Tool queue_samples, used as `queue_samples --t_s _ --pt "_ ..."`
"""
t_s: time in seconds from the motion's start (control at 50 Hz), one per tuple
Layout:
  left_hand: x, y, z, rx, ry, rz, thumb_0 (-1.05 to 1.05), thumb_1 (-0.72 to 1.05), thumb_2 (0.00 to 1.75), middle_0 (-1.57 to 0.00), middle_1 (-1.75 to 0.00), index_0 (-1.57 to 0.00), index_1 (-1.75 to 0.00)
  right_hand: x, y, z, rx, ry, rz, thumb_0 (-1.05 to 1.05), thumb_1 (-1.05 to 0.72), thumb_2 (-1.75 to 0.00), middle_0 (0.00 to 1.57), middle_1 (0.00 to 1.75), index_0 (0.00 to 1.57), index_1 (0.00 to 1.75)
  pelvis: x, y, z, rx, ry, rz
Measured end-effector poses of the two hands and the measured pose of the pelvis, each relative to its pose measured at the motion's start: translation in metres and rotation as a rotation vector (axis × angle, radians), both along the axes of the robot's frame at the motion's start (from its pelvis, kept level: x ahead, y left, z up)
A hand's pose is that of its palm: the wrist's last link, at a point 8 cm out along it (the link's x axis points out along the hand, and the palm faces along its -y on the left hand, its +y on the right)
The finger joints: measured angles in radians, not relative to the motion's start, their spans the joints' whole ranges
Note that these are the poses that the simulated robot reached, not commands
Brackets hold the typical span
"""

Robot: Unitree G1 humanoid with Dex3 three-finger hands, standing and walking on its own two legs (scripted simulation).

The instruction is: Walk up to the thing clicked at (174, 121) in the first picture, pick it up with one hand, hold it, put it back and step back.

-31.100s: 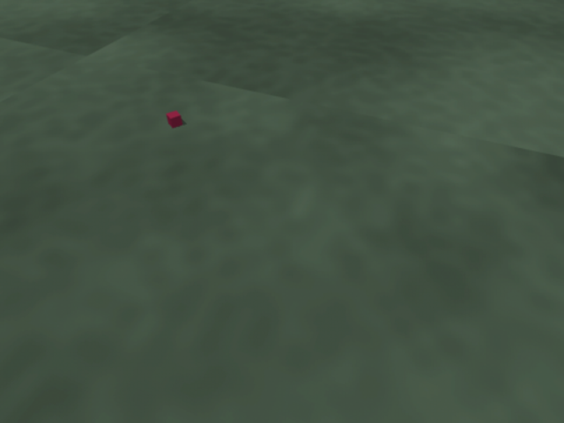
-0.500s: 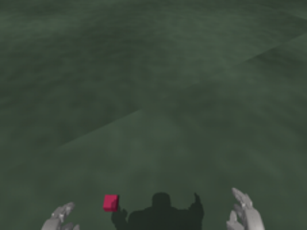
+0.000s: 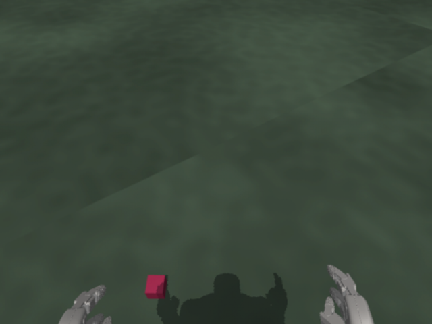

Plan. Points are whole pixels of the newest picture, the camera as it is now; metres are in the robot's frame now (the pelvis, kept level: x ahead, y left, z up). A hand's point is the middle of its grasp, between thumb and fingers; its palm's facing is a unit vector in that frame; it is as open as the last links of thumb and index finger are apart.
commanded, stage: home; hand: left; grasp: from above
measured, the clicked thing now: (156, 286) +0.45 +0.22 -0.68
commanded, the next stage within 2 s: stand in 0.98 s
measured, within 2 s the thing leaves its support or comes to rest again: neither
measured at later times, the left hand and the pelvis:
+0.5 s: hand out of the picture +0.16 +0.18 -0.04, palm faces +0.05 -0.98 -0.20, open 7.5 cm; pelvis +0.00 +0.00 +0.00, yaw +0 degrees
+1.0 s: hand out of the picture +0.17 +0.18 -0.04, palm faces +0.05 -0.98 -0.20, open 7.4 cm; pelvis +0.01 +0.00 +0.00, yaw +0 degrees
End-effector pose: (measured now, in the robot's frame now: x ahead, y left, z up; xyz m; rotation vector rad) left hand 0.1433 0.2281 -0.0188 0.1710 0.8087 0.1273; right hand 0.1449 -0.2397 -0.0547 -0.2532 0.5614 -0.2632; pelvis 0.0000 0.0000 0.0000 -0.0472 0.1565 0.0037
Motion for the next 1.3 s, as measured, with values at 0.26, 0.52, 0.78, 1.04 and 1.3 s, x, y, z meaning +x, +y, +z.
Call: queue_samples --t_s 0.26,0.52,0.78,1.04,1.3 --pt "0.0 0.0 0.0 0.001 0.001 -0.001 0.01 0.84 0.86 -0.2 -0.28 -0.2 -0.29 0.001 0.0 0.001 -0.003 0.0 0.005 0.01 -0.9 -0.9 0.2 0.3 0.2 0.3 0.0 -0.001 0.0 0.0 0.0 0.002" --pt "0.003 0.001 0.0 0.001 -0.002 -0.002 0.01 0.89 0.89 -0.2 -0.29 -0.2 -0.3 0.0 -0.001 -0.001 -0.004 0.008 -0.004 0.01 -0.9 -0.9 0.2 0.3 0.2 0.3 0.002 0.0 0.0 -0.001 0.004 0.0" --pt "0.006 0.002 0.001 0.004 0.0 -0.001 0.01 0.91 0.9 -0.21 -0.3 -0.2 -0.3 0.006 0.0 -0.002 -0.001 0.016 -0.003 0.01 -0.9 -0.9 0.2 0.3 0.2 0.3 0.006 0.001 -0.001 -0.002 0.014 -0.001" --pt "0.009 0.002 0.001 0.004 -0.009 -0.006 0.01 0.91 0.9 -0.21 -0.3 -0.2 -0.3 0.008 0.0 0.001 -0.004 0.007 -0.005 0.01 -0.9 -0.9 0.2 0.3 0.2 0.3 0.007 0.001 -0.001 -0.003 0.009 0.0" --pt "-0.02 0.046 -0.042 0.141 0.13 0.006 0.01 0.91 0.9 -0.21 -0.3 -0.21 -0.3 -0.029 -0.024 -0.022 -0.004 0.437 0.092 0.01 -0.9 -0.9 0.21 0.3 0.21 0.3 -0.004 0.003 0.024 0.046 -0.137 -0.008"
